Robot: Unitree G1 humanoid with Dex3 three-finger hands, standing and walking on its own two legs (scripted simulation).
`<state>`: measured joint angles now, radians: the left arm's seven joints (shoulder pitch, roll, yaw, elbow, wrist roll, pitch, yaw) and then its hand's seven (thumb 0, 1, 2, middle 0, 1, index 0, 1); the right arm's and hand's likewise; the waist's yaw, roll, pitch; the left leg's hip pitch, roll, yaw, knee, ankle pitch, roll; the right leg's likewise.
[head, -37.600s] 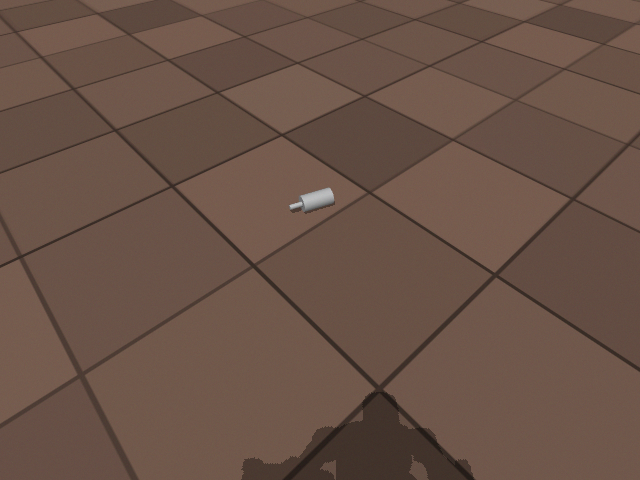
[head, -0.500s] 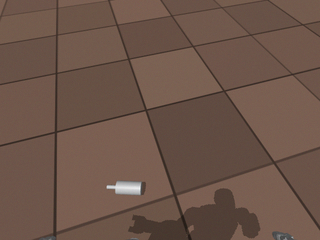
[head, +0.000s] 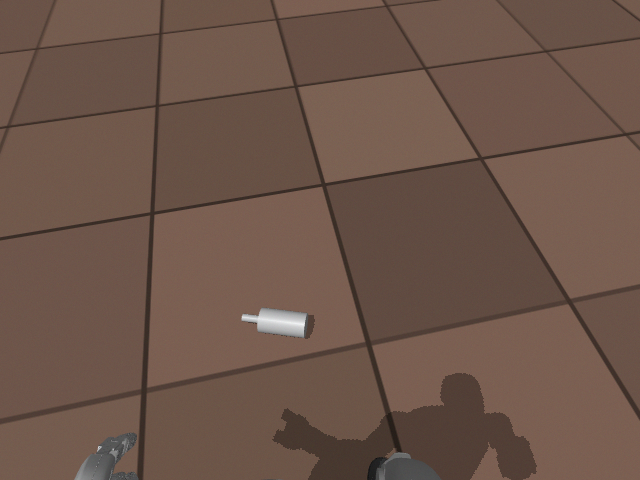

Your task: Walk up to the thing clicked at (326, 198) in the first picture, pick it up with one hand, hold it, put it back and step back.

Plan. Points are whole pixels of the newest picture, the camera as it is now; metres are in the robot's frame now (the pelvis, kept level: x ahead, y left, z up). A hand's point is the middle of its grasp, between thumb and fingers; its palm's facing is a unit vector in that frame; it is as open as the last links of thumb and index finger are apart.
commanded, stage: step back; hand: left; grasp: from above
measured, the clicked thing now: (274, 321) +0.62 +0.20 -0.72
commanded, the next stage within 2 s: none
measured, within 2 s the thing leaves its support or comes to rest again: neither
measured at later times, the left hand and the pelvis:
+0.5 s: hand out of the picture -0.07 +0.30 -0.15, palm faces -0.15 -0.90 -0.41, open 7.4 cm; pelvis -0.16 +0.03 -0.01, yaw -9 degrees
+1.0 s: hand out of the picture -0.15 +0.29 -0.14, palm faces -0.08 -0.93 -0.36, open 7.4 cm; pelvis -0.32 +0.05 +0.01, yaw -3 degrees
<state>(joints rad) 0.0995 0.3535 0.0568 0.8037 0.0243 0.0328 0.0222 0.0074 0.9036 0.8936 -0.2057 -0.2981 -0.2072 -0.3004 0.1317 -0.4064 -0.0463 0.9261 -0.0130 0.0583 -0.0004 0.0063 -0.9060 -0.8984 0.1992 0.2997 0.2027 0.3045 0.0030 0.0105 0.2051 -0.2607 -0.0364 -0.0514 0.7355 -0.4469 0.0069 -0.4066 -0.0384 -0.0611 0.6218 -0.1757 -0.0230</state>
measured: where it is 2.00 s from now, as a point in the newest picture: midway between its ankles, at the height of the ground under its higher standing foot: outside the picture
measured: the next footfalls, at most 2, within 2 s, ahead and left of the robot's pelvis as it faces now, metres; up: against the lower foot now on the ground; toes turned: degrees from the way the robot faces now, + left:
left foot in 0.02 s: +0.01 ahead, +0.12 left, +0.00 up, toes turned -2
right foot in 0.50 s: -0.17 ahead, -0.09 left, +0.00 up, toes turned -6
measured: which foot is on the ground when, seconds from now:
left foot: up 0.00-0.00, down 0.02-0.54, up 0.56-0.86, down 0.88-1.00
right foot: down 0.00-0.06, up 0.08-0.48, down 0.50-0.90, up 0.92-1.00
